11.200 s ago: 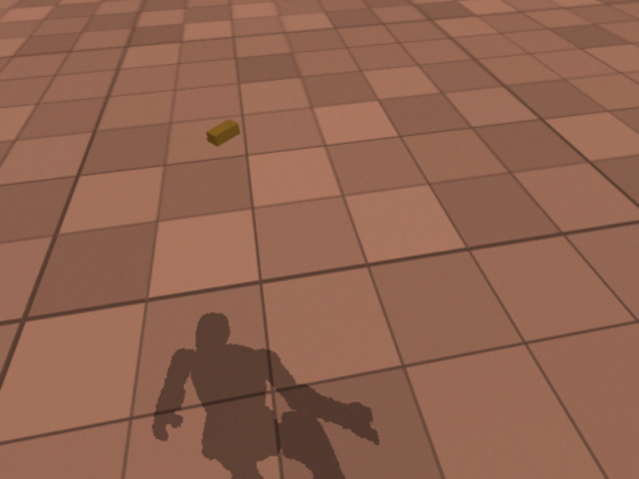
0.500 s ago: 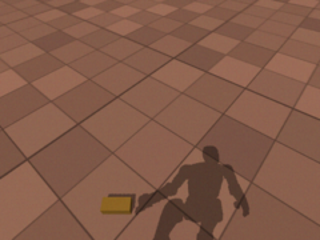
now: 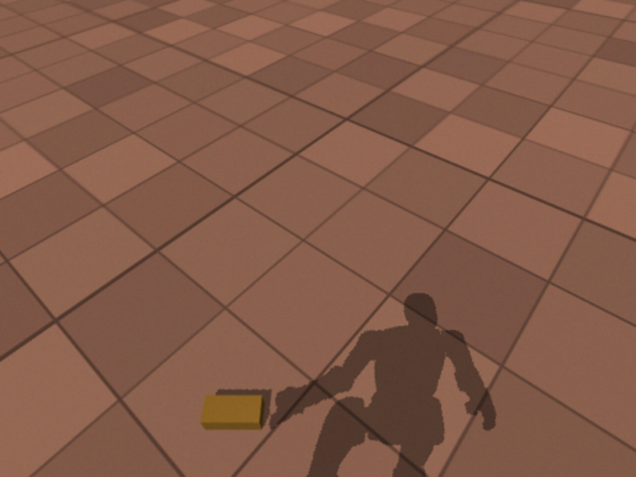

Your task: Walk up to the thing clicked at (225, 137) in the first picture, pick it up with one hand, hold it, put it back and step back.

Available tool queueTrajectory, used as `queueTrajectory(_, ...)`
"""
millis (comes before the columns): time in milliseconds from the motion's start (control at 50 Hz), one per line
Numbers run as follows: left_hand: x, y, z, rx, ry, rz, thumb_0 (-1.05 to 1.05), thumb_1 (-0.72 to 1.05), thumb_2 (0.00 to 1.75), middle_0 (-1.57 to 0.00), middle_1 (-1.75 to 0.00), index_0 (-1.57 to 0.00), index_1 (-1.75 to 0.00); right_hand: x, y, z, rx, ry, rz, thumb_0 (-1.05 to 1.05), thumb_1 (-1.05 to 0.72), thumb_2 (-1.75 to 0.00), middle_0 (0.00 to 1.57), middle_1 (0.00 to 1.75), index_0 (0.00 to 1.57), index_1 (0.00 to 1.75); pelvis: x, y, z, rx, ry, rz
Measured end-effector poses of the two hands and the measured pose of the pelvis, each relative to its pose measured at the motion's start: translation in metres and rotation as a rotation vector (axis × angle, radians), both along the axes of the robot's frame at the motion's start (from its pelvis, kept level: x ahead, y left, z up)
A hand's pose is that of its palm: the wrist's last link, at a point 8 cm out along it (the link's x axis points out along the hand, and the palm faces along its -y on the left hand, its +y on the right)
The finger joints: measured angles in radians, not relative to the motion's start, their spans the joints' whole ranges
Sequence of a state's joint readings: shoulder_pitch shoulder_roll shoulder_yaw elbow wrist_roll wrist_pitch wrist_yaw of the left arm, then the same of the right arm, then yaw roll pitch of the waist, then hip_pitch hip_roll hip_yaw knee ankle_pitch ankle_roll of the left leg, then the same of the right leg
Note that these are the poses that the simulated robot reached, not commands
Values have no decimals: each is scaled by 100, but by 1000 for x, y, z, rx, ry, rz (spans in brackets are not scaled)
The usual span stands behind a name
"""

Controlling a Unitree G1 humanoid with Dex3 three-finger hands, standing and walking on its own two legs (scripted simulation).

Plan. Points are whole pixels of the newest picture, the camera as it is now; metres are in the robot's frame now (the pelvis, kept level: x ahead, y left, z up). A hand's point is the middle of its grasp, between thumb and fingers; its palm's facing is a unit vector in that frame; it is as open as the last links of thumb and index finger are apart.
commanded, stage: stand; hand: left
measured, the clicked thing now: (233, 412) +0.46 +0.29 -0.75
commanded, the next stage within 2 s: walk up in 0.28 s
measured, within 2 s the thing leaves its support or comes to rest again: neither
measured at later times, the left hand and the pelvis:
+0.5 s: hand out of the picture +0.04 +0.31 -0.16, palm faces +0.01 -0.91 -0.41, open 7.4 cm; pelvis +0.01 +0.04 -0.01, yaw +1 degrees
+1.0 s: hand out of the picture +0.16 +0.34 -0.17, palm faces -0.07 -0.92 -0.39, open 7.4 cm; pelvis +0.07 +0.07 -0.02, yaw -2 degrees
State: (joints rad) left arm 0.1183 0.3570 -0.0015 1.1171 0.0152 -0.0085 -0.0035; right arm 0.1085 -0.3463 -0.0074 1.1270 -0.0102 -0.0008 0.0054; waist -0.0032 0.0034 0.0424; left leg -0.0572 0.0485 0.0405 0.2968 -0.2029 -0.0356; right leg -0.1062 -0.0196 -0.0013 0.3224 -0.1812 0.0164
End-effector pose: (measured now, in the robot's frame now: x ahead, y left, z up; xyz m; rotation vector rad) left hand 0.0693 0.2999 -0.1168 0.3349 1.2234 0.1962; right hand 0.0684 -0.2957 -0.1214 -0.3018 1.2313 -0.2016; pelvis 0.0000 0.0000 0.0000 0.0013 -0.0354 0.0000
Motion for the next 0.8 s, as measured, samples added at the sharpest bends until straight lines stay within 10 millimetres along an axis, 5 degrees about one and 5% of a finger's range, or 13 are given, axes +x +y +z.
queueTrajectory(340, -7, 2, -1, 1, -16, 6, 1, 90, 90, -20, -30, -20, -30, -8, -4, -2, -2, 14, 2, 0, -90, -89, 20, 30, 21, 30, -3, 2, -3, -6, -5, -1)
queueTrajectory(540, -33, 74, -4, 65, 41, 54, 0, 90, 90, -20, -30, -21, -30, 5, 19, 1, -53, 46, 29, 0, -91, -89, 20, 30, 20, 30, 14, 51, -13, -42, -5, 13)
queueTrajectory(640, -14, 107, -19, 56, 77, 60, 1, 90, 90, -20, -30, -20, -30, 7, 56, 2, -67, 39, 5, 0, -91, -89, 20, 30, 20, 30, 28, 76, -18, -13, -12, 12)
queueTrajectory(800, 31, 108, -20, 13, 79, 19, 1, 90, 90, -20, -30, -20, -30, 37, 91, 4, -31, -9, -4, 0, -90, -89, 20, 30, 21, 30, 53, 90, -11, -10, 2, -19)
